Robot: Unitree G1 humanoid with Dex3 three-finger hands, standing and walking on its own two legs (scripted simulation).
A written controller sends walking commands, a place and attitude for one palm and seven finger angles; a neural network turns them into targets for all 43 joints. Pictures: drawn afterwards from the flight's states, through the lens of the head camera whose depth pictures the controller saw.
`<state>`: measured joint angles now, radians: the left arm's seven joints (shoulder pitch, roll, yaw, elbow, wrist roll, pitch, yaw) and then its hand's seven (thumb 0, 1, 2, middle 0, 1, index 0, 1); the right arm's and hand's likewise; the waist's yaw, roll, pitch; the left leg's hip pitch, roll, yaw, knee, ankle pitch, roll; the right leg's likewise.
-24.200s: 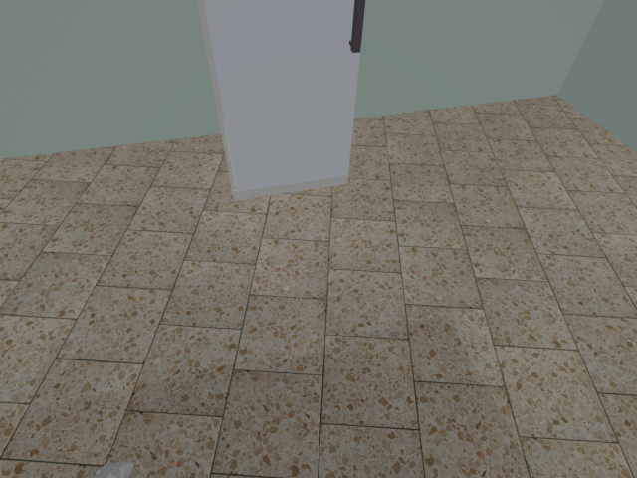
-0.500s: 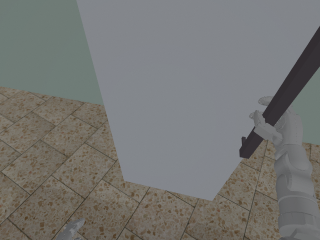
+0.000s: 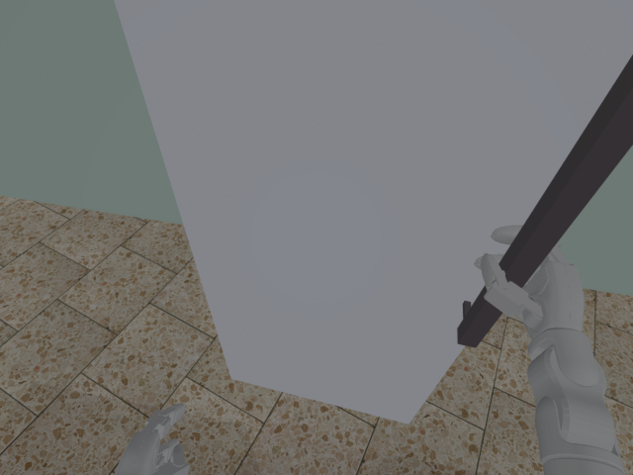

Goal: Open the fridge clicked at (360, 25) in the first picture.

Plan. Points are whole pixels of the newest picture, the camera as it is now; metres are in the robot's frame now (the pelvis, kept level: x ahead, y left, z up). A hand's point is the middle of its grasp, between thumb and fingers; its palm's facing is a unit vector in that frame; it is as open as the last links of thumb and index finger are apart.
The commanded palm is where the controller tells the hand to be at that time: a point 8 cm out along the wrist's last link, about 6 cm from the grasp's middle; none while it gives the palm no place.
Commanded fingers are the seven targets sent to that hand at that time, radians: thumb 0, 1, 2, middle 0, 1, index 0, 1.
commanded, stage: pull the door a little, standing still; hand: right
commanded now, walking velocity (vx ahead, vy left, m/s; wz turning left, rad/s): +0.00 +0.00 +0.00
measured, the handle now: (537, 216) +0.38 -0.21 +0.18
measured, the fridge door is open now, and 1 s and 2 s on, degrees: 3 33 64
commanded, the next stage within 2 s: walk backward, drawing the door open in 0.02 s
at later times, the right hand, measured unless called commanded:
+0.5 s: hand (477, 385) +0.21 -0.13 +0.11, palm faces +0.14 +0.98 -0.16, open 6.6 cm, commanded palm +0.17 -0.18 +0.11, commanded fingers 0.00 -0.90 -0.90 0.45 1.40 0.45 1.40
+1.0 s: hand out of the picture +0.11 -0.06 +0.11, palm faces +0.19 +0.97 -0.17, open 6.8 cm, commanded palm +0.07 -0.10 +0.11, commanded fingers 0.00 -0.90 -0.90 0.45 1.40 0.45 1.40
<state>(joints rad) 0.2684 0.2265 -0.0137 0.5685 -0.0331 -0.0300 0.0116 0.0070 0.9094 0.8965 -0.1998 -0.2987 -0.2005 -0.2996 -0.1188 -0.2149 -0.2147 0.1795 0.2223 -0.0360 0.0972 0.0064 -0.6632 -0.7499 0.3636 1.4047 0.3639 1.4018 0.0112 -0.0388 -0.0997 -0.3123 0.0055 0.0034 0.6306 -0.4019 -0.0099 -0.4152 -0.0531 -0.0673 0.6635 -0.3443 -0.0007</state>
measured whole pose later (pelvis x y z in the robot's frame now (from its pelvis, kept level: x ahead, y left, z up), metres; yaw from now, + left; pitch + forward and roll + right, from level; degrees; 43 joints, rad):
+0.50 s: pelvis -0.05 +0.01 +0.02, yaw -1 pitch -1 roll -1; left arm 0.15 0.19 -0.05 0.51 0.02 0.07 0.08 0.01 0.91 0.90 -0.20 -0.30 -0.20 -0.30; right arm 0.25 -0.17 -0.01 -0.17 0.07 -0.04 -0.10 -0.04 -0.57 -0.66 0.41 1.39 0.35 1.40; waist 0.03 -0.04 -0.01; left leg -0.19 0.02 0.04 0.49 -0.28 0.00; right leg -0.27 -0.03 -0.06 0.45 -0.16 0.01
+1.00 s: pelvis -0.13 +0.11 +0.00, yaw -12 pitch -3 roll -1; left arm 0.22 0.16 0.01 0.68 0.06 -0.10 0.12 0.01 0.91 0.90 -0.20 -0.30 -0.20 -0.30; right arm 0.20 -0.20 0.02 -0.25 0.03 -0.05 -0.07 -0.07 -0.55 -0.67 0.43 1.39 0.34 1.39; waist 0.07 0.01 0.07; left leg -0.45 -0.06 0.09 0.92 -0.40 0.01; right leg -0.33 0.00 0.03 0.66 -0.28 0.02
